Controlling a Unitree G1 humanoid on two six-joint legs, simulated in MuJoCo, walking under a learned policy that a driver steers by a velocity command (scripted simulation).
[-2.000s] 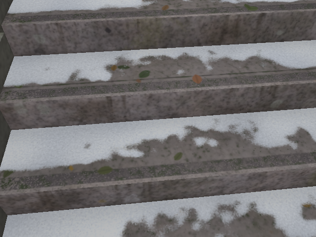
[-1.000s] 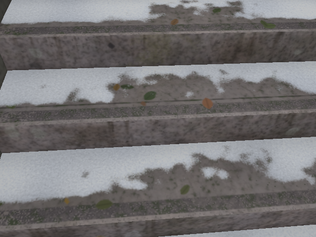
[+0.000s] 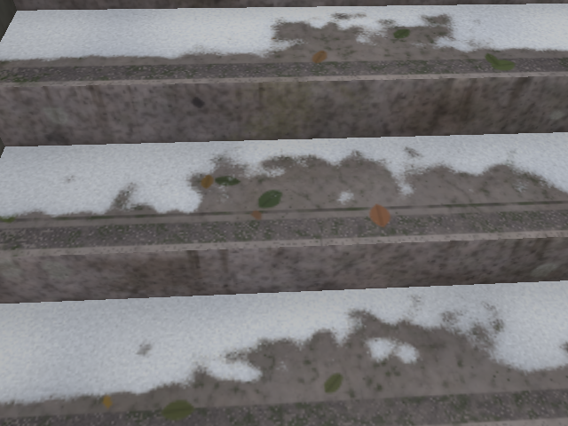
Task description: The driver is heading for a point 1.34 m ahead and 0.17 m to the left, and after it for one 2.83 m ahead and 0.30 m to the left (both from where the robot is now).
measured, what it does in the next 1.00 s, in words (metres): climbs: left foot 0.15 m higher, then right foot 0.15 m higher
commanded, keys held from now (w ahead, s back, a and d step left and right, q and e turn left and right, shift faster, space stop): w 0.64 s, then w+q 0.36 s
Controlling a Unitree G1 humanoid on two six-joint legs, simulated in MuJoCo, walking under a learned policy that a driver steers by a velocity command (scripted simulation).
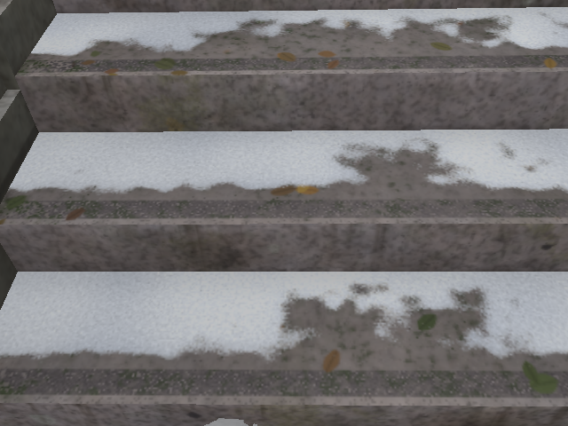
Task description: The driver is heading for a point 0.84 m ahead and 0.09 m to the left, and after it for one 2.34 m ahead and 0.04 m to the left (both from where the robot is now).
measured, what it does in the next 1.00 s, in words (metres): climbs: left foot 0.15 m higher, then right foot 0.15 m higher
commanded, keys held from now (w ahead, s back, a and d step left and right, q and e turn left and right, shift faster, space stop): w+q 0.40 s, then w+e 0.58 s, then e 0.02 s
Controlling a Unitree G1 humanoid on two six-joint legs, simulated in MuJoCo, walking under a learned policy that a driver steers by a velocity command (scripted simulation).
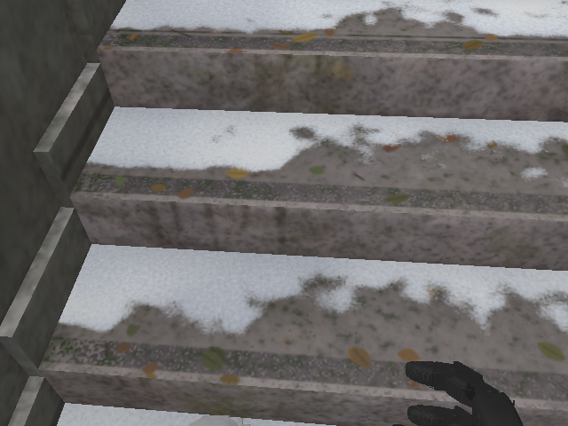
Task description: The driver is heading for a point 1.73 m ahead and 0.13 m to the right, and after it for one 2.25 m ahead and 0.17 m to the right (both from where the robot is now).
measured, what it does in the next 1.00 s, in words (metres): climbs: left foot 0.15 m higher, then right foot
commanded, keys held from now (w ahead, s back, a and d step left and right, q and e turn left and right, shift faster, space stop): e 0.30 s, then no key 0.20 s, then q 0.50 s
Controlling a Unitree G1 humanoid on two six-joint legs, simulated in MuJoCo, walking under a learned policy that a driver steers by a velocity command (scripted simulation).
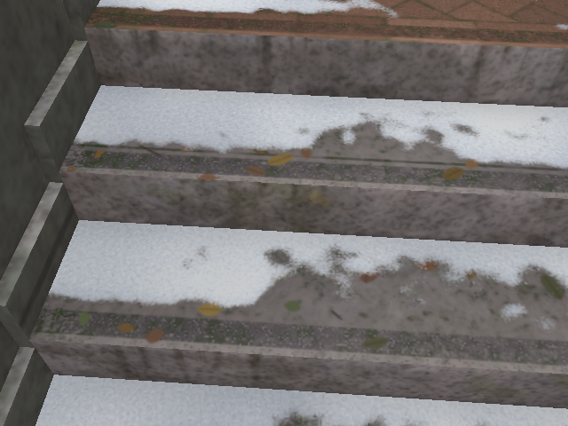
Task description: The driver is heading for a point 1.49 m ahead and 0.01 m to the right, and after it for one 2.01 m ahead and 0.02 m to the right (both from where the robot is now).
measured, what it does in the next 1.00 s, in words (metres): steps on the spot: left foot, then right foot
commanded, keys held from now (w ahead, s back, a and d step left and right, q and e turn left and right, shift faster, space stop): q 0.26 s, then e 0.56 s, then w+e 0.18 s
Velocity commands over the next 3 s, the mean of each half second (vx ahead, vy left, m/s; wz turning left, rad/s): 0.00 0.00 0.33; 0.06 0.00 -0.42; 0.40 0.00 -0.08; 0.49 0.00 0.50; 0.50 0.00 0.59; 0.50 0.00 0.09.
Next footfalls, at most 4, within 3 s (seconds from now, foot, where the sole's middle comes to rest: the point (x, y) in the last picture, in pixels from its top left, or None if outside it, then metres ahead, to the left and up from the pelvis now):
0.04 left None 0.04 0.09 -0.77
0.44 right None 0.07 -0.11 -0.77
0.72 left None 0.01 0.08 -0.77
1.40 right None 0.37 -0.35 -0.61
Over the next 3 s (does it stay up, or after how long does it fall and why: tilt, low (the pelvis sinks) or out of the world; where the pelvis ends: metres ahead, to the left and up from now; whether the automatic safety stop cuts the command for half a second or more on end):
stays up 1.08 -0.11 0.47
